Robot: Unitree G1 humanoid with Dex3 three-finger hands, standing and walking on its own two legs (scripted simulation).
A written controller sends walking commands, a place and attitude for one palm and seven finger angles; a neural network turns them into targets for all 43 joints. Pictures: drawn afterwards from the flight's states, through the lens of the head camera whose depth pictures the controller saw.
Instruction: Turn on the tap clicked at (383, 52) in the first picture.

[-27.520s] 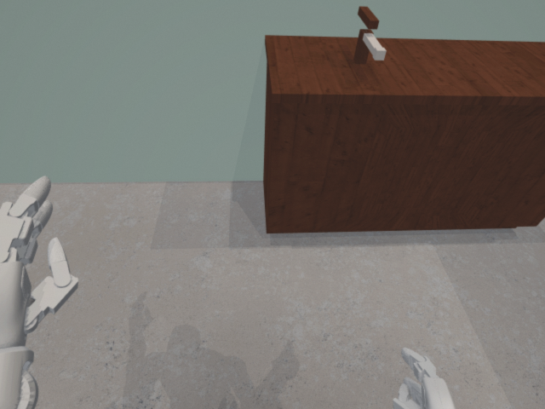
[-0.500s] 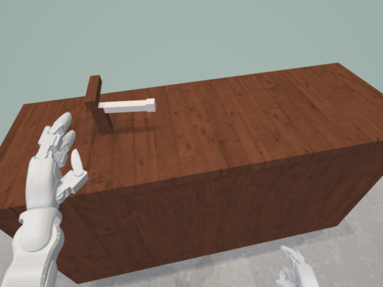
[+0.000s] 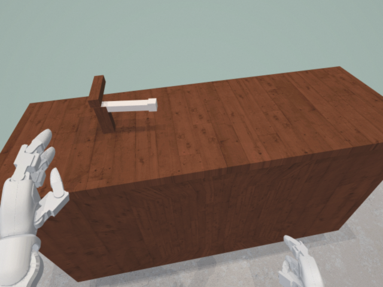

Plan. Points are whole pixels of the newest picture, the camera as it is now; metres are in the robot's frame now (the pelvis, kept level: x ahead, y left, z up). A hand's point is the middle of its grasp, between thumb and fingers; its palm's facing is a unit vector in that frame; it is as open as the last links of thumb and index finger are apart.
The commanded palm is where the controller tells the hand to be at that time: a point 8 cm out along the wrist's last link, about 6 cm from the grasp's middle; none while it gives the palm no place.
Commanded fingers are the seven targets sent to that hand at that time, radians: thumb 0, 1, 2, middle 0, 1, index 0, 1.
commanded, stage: step back with the hand held close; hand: left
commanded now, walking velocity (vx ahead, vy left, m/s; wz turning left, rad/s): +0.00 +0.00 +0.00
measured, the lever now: (152, 104) +0.58 +0.20 +0.08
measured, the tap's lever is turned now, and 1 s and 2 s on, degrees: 81 81 81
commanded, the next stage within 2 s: stop stepping back and stand still in 1.82 s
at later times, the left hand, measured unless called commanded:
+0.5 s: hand (57, 208) +0.19 +0.25 +0.14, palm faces +0.35 -0.81 -0.47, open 7.4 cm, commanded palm +0.13 +0.29 +0.17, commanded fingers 0.00 0.90 0.90 -0.20 -0.30 -0.20 -0.30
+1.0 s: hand (23, 231) +0.14 +0.28 +0.15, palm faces +0.44 -0.81 -0.40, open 7.4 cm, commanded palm +0.08 +0.32 +0.17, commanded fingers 0.00 0.90 0.90 -0.20 -0.30 -0.20 -0.30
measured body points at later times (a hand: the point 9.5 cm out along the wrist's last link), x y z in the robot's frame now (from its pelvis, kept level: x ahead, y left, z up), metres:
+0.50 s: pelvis -0.03 +0.02 -0.01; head -0.01 -0.01 +0.44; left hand +0.16 +0.29 +0.17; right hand +0.13 -0.24 -0.10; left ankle -0.01 +0.11 -0.75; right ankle +0.03 -0.07 -0.75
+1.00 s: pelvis -0.08 +0.04 -0.03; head -0.06 +0.04 +0.42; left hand +0.11 +0.32 +0.17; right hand +0.10 -0.20 -0.10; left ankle -0.01 +0.11 -0.74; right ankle +0.03 -0.07 -0.75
